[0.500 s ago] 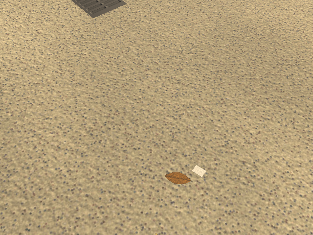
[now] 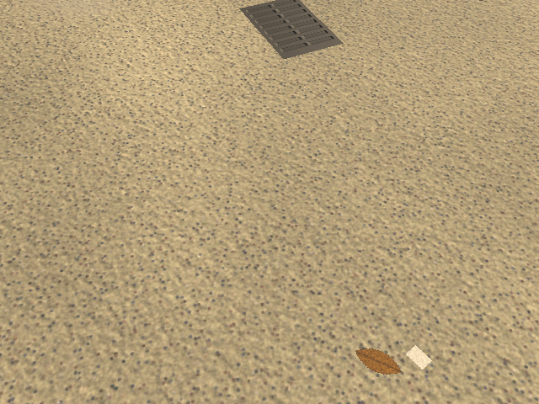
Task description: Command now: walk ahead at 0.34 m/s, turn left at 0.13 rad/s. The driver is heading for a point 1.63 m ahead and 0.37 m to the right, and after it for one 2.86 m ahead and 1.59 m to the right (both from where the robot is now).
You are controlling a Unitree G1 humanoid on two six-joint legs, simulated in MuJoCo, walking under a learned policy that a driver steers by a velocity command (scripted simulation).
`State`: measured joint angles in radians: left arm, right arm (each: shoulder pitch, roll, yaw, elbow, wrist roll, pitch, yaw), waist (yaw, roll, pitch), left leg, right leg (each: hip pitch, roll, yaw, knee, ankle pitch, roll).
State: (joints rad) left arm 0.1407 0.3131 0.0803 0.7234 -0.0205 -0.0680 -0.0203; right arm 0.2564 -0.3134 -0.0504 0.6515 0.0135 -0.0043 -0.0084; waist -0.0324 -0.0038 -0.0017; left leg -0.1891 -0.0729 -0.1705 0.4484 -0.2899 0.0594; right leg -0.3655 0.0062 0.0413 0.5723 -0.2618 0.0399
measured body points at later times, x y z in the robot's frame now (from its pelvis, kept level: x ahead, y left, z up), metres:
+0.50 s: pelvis +0.22 -0.01 -0.02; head +0.26 -0.01 +0.43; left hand +0.27 +0.28 -0.14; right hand +0.42 -0.28 -0.07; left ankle +0.34 +0.09 -0.75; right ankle +0.04 -0.13 -0.73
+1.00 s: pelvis +0.46 -0.12 -0.03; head +0.50 -0.15 +0.42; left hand +0.78 -0.03 -0.09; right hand +0.33 -0.38 -0.15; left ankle +0.34 +0.09 -0.72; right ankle +0.52 -0.25 -0.75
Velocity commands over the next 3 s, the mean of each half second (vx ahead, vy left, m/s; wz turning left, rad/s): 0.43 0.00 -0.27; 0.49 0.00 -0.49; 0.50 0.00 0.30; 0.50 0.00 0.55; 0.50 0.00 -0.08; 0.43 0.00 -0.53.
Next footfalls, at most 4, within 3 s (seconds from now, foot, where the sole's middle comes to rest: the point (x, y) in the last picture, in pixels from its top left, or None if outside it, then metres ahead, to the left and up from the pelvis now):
0.06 right None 0.08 -0.13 -0.78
0.46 left None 0.37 0.08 -0.78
0.96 right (375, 376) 0.56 -0.28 -0.78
1.52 left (322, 256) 0.92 -0.18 -0.78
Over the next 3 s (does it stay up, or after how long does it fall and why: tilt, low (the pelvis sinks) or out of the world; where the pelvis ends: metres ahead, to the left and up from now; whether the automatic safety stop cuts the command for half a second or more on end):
stays up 1.49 -0.34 -0.03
